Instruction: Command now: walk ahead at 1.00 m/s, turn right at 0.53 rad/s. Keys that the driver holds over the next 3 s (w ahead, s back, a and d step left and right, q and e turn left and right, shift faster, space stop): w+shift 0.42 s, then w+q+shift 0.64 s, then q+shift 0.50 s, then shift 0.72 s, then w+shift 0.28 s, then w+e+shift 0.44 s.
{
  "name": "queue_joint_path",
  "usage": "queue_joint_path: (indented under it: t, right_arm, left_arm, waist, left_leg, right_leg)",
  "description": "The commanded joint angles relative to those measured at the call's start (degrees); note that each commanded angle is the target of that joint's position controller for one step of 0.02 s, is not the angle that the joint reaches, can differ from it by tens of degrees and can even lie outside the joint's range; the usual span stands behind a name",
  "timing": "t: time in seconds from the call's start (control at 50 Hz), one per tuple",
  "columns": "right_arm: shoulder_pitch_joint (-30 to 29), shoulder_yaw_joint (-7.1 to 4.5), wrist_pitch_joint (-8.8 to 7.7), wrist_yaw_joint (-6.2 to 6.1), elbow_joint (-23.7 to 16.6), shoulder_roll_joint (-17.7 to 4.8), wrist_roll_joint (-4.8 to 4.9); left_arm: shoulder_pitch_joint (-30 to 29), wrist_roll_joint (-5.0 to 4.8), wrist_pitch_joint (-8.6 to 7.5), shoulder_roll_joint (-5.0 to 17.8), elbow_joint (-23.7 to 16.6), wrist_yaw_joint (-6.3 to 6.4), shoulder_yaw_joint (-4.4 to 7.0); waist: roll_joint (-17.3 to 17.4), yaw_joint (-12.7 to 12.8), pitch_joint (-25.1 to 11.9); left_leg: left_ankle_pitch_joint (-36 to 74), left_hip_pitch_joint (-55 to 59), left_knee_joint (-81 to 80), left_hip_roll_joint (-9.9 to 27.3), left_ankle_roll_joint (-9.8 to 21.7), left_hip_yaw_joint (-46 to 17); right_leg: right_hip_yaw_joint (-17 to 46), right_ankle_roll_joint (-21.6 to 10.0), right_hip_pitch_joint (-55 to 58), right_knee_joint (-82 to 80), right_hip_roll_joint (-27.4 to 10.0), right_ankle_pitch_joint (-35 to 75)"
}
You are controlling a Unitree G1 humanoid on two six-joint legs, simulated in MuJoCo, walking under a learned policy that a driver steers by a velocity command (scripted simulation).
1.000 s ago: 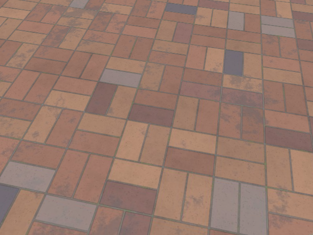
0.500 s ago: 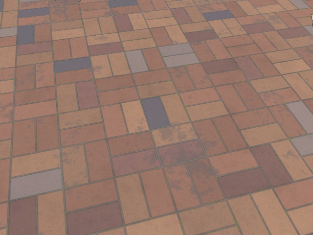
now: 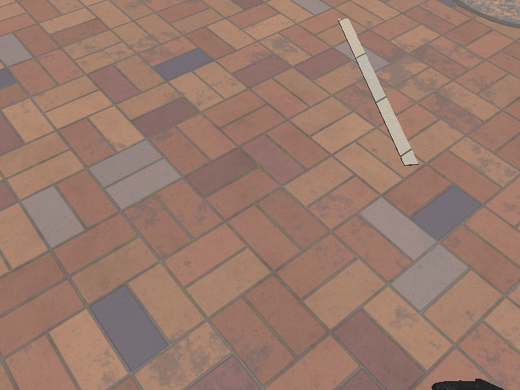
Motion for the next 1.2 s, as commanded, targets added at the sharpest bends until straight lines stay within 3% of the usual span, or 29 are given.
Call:
queue_joint_path:
  t: [0.02,0.08,0.14,0.2,0.22,0.24,0.28,0.3,0.36,0.44,0.5,0.56,0.6,0.62,0.64,0.66,0.68,0.72,0.84,0.94,0.98,1.04,1.06,1.08,1.1,1.12,1.14,1.18,1.2]
  right_arm:
    - [-3.89,-0.42,0.00,1.19,-3.99,-3.80,0.87]
    - [-7.71,-0.75,-0.22,1.53,-3.78,-4.61,2.16]
    - [-7.01,-2.15,-0.35,0.68,-3.62,-7.83,1.80]
    - [20.33,-5.36,-0.22,-1.68,3.92,-13.76,2.13]
    - [29.32,-6.86,-0.17,-2.68,5.76,-18.57,0.40]
    - [25.39,-7.16,-0.37,-1.31,6.21,-19.90,0.01]
    - [14.82,-5.78,-0.68,-0.09,5.33,-10.32,1.54]
    - [13.92,-5.25,-0.89,0.04,6.42,-8.24,1.16]
    - [16.07,-4.12,-2.19,-0.10,10.63,-6.20,1.80]
    - [16.49,-4.30,-3.72,0.50,12.24,-7.93,3.15]
    - [18.77,-4.93,-4.41,0.58,12.74,-10.16,4.44]
    - [20.76,-5.51,-3.97,0.28,13.78,-13.30,4.30]
    - [21.87,-6.00,-3.10,-0.36,14.68,-15.94,3.40]
    - [20.41,-6.10,-2.52,-0.67,14.51,-16.29,3.09]
    - [20.02,-5.14,-2.51,-0.61,13.00,-12.05,2.70]
    - [27.16,-3.04,-2.59,-0.34,10.31,-1.79,5.03]
    - [22.21,-3.94,-2.10,-0.50,9.24,-7.27,5.22]
    - [13.34,-4.21,-1.34,-0.04,8.49,-7.98,4.01]
    - [5.02,-3.46,3.36,2.72,4.16,-3.28,1.83]
    - [-5.06,-2.36,3.04,4.50,0.09,-4.35,2.29]
    - [-5.87,-2.44,2.69,4.71,0.13,-5.24,2.33]
    - [9.18,-4.15,2.48,3.57,4.32,-9.62,2.69]
    - [20.86,-5.70,2.40,2.66,7.81,-12.05,2.67]
    - [25.49,-7.17,2.38,1.05,10.31,-14.16,2.66]
    - [19.82,-8.24,2.92,0.12,9.71,-19.81,2.59]
    - [18.80,-9.62,3.28,0.24,6.39,-24.22,1.69]
    - [16.70,-9.39,3.15,-0.36,5.09,-21.32,2.33]
    - [12.31,-7.88,2.54,-1.02,6.35,-15.94,3.30]
    - [6.35,-6.74,-0.49,0.29,0.82,-11.37,5.10]
  left_arm:
    - [-4.63,-0.60,-3.32,6.03,-4.31,-0.36,1.42]
    - [-0.13,-1.71,-4.02,7.02,-1.88,-0.98,1.55]
    - [1.27,-0.78,-3.79,10.09,-0.26,-0.19,1.95]
    - [-4.17,1.77,-2.62,11.63,-0.26,0.56,2.22]
    - [-3.34,1.17,-3.14,4.38,-2.36,0.59,0.48]
    - [3.83,-1.68,-3.87,0.60,-3.90,-0.19,-0.77]
    - [-7.50,0.21,-3.28,4.87,-4.19,-0.03,-0.75]
    - [-10.31,0.76,-3.03,4.09,-4.96,-0.60,-1.03]
    - [-11.69,1.79,-1.21,0.40,-6.98,-2.27,-2.24]
    - [-23.62,2.12,-1.34,0.88,-12.61,-3.28,-3.48]
    - [-29.29,1.16,-2.11,-1.03,-14.06,-4.48,-4.56]
    - [-29.79,1.31,-2.15,1.87,-13.75,-3.26,-3.52]
    - [-20.15,1.83,-2.51,5.02,-11.00,-1.73,-1.91]
    - [-9.04,1.92,-2.68,6.60,-7.64,-0.82,-0.89]
    - [0.85,3.11,-2.86,11.04,-5.99,0.50,0.73]
    - [1.93,5.15,-2.92,15.17,-6.00,0.77,2.00]
    - [-0.52,3.41,-2.43,12.60,-6.68,0.49,1.88]
    - [-7.67,2.44,-3.07,4.90,-5.40,0.16,0.49]
    - [-6.83,-0.01,-5.46,0.04,-0.29,-0.18,-0.48]
    - [-7.57,0.33,-6.16,2.79,0.68,0.12,0.06]
    - [-4.83,0.16,-5.81,5.74,1.03,0.61,0.50]
    - [-5.70,0.90,-2.75,11.19,-0.59,2.00,2.03]
    - [-8.14,1.20,-1.67,11.96,-1.78,1.97,2.38]
    - [-8.35,1.11,-1.33,9.77,-1.66,1.10,2.19]
    - [-6.13,1.81,-2.17,0.68,-5.06,0.21,-0.01]
    - [-5.31,0.26,-3.16,3.17,-10.74,0.68,-0.29]
    - [-9.52,0.65,-4.35,4.88,-10.95,0.95,-0.67]
    - [-11.55,1.34,-4.08,4.08,-10.42,1.18,-1.06]
    - [-12.89,-1.57,-5.30,7.10,-11.58,1.51,0.90]
  waist:
    - [2.08,-1.39,4.37]
    - [0.80,2.14,3.03]
    - [-1.48,1.20,-0.81]
    - [-3.49,-14.32,-13.21]
    - [7.06,-15.52,-19.50]
    - [22.83,-7.84,-25.35]
    - [2.64,-6.97,-8.72]
    - [-1.51,-5.67,-4.78]
    - [2.27,-1.49,0.54]
    - [2.83,-0.77,6.25]
    - [1.90,-2.37,5.68]
    - [2.02,-2.20,2.82]
    - [5.04,2.33,-5.87]
    - [4.99,8.00,-11.26]
    - [1.05,11.13,-18.01]
    - [-14.77,4.84,-27.58]
    - [-12.29,5.89,-27.19]
    - [-3.35,3.33,-9.42]
    - [-3.99,-2.50,0.97]
    - [-1.00,-3.37,5.57]
    - [-1.21,-3.76,4.36]
    - [-5.57,-12.59,-5.51]
    - [-5.18,-17.75,-10.69]
    - [1.19,-17.88,-10.82]
    - [16.79,-8.66,-6.36]
    - [13.64,-8.29,-20.33]
    - [2.23,-8.03,-16.16]
    - [-6.00,-2.15,-2.68]
    - [-7.80,-1.04,-5.85]
  left_leg:
    - [16.09,9.19,-16.20,-0.97,0.91,5.56]
    - [29.43,13.94,-25.77,-4.24,4.06,7.54]
    - [21.36,15.89,-30.51,-8.98,6.88,8.81]
    - [7.07,43.69,-29.24,-8.51,9.46,6.05]
    - [-10.93,56.82,-29.34,4.20,12.61,-10.76]
    - [-16.57,63.20,-43.72,14.68,19.14,-46.16]
    - [-16.80,47.49,-46.20,10.25,18.35,-31.79]
    - [-11.60,40.35,-47.40,7.87,17.13,-25.81]
    - [-6.81,29.66,-52.32,4.03,15.18,-16.11]
    - [6.05,23.82,-60.07,-0.39,14.80,-4.60]
    - [20.50,19.29,-64.51,-1.18,14.23,-1.75]
    - [40.24,32.13,-58.42,0.05,13.27,-1.46]
    - [56.99,37.54,-41.30,0.10,11.49,-1.41]
    - [52.43,32.69,-26.54,-1.78,10.63,-0.65]
    - [35.79,21.39,-7.89,-4.87,10.45,0.30]
    - [-9.23,3.14,13.34,-11.20,9.60,0.96]
    - [-6.65,-1.97,19.48,-10.18,10.83,-1.18]
    - [2.47,-4.99,14.98,-4.99,10.42,-0.26]
    - [7.43,-5.70,8.41,-0.49,7.64,2.39]
    - [22.01,1.68,-13.27,-3.86,10.13,10.78]
    - [22.70,7.21,-18.58,-8.13,12.26,15.03]
    - [12.81,23.37,-18.59,-14.28,15.35,16.16]
    - [8.70,35.89,-19.90,-15.23,17.29,13.20]
    - [8.97,45.58,-25.92,-14.06,18.83,7.53]
    - [33.61,52.61,-24.75,-2.67,23.01,-12.56]
    - [28.96,64.61,-35.78,5.90,33.09,-36.59]
    - [27.94,59.30,-42.12,7.19,31.08,-38.93]
    - [39.21,38.78,-42.83,2.83,27.10,-28.03]
    - [36.41,33.87,-44.47,1.25,26.85,-29.81]
  right_leg:
    - [11.62,-5.73,-14.87,-15.75,-12.68,20.90]
    - [10.91,-3.01,-7.10,-18.28,-15.29,31.39]
    - [9.84,-0.58,7.03,-9.56,-18.15,55.16]
    - [7.20,2.08,-0.02,24.67,-17.20,59.05]
    - [3.22,3.53,-14.54,50.66,-10.96,28.00]
    - [5.90,4.98,-29.72,62.82,-2.70,-8.47]
    - [5.18,3.85,-35.90,59.62,-11.79,0.40]
    - [4.53,3.91,-34.41,55.81,-13.45,0.70]
    - [5.06,5.19,-33.31,49.72,-15.71,-1.30]
    - [-1.04,7.50,-35.25,30.40,-19.30,11.38]
    - [-5.33,7.88,-19.59,15.48,-17.12,24.23]
    - [-6.06,7.24,-17.03,9.65,-14.45,22.12]
    - [-5.83,6.27,-5.62,8.96,-10.73,11.40]
    - [-5.24,6.10,6.87,8.06,-11.69,9.08]
    - [5.29,5.43,20.33,8.98,-22.88,-5.16]
    - [34.62,0.66,33.60,1.75,-40.59,-24.25]
    - [44.09,0.34,29.24,-6.80,-39.75,-27.81]
    - [23.66,2.21,13.30,-7.17,-34.38,-10.95]
    - [-2.52,5.75,-0.43,-15.01,-29.04,12.60]
    - [-18.13,8.12,-2.36,-18.99,-23.86,27.76]
    - [-20.40,9.40,3.08,-14.35,-24.69,51.86]
    - [-19.50,9.60,8.53,9.40,-27.72,79.39]
    - [-17.67,8.58,3.71,25.43,-28.51,75.69]
    - [-17.59,9.88,-6.06,46.86,-22.32,41.92]
    - [-14.71,13.07,-28.64,70.67,-11.52,-13.61]
    - [-1.52,13.69,-41.09,78.55,-9.88,-13.72]
    - [2.03,13.11,-43.33,73.37,-13.47,-9.09]
    - [1.67,13.69,-37.50,62.26,-16.97,-6.91]
    - [6.19,14.37,-32.73,60.41,-15.34,-8.36]
Next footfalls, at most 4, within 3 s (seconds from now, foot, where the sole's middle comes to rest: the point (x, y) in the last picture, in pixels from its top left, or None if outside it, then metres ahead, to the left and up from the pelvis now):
0.20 left None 0.41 0.16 -0.77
0.64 right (305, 270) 0.82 -0.09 -0.77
1.08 left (230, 167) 1.21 0.15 -0.77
1.46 right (221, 102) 1.55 0.21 -0.77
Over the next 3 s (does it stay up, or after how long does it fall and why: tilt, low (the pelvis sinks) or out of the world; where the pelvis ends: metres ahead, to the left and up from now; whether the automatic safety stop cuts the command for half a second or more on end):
stays up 1.54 0.43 -0.03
